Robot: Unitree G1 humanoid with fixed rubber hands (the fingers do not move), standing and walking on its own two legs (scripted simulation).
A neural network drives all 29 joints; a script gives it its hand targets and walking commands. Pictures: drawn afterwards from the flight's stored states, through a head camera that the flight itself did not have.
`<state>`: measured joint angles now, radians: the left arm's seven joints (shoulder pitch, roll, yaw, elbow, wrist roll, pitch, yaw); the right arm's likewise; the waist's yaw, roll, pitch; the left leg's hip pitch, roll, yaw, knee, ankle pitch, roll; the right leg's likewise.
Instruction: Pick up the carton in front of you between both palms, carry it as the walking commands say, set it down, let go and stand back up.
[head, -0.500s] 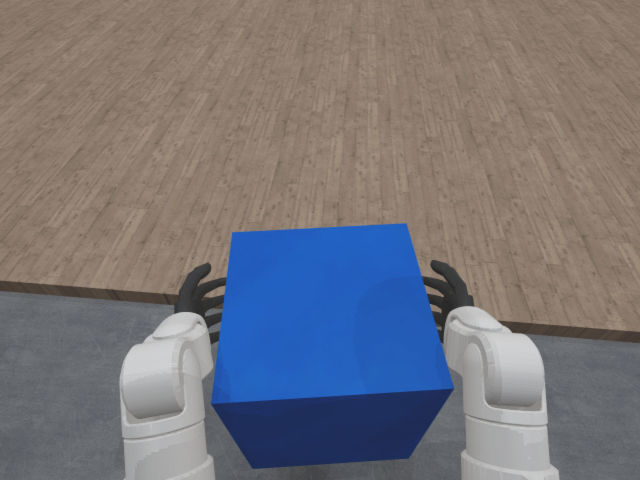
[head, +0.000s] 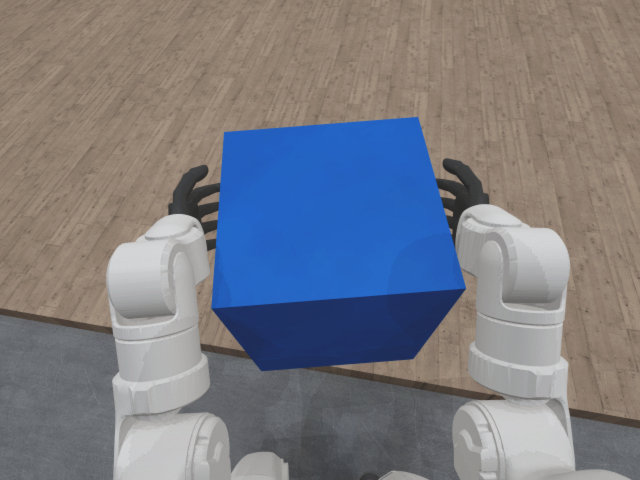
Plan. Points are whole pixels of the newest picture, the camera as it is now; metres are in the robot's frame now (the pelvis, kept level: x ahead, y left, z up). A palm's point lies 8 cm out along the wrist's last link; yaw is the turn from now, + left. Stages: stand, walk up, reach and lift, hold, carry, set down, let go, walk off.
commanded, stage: carry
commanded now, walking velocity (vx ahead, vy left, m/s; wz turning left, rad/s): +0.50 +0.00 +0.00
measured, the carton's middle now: (330, 259) +0.35 +0.01 +0.06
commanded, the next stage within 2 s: none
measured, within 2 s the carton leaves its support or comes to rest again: neither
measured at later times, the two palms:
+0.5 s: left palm (241, 45) +0.74 +0.15 +0.13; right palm (421, 51) +0.71 -0.14 +0.13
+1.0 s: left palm out of the picture +1.05 +0.16 +0.23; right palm out of the picture +1.08 -0.14 +0.23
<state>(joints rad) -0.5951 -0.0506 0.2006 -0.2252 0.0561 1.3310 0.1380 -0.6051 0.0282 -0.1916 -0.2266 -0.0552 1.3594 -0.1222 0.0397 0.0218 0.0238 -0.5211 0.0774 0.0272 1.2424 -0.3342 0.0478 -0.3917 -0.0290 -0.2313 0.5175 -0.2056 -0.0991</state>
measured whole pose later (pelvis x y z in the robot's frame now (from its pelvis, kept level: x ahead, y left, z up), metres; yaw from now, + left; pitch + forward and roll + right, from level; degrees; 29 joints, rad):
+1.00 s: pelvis +0.67 -0.04 +0.08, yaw +2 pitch +6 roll +1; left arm -0.87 0.00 0.28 -0.04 0.02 1.29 0.16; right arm -0.86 0.03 -0.32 -0.10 -0.09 1.33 -0.13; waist 0.11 -0.03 0.09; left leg -0.72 0.00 0.03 1.14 -0.38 0.05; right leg -0.37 0.02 -0.14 0.53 -0.27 -0.11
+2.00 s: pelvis +1.30 -0.02 +0.08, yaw +0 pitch +4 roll +1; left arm -0.19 -0.14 0.12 -0.34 0.11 1.21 0.09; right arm -0.16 0.13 -0.11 -0.37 -0.11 1.22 -0.10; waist 0.02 -0.01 -0.15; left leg -0.50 0.06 0.17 0.49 -0.12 0.00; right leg -0.02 -0.06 -0.17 0.34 -0.38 0.02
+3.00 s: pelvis +1.93 -0.02 +0.06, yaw -1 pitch +3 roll +1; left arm -0.17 -0.13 0.13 -0.34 0.11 1.22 0.08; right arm -0.17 0.13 -0.09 -0.33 -0.11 1.22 -0.10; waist -0.01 -0.04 -0.12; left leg -0.48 0.05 0.25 0.55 -0.12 0.07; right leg -0.05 -0.13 -0.15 0.68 -0.48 0.04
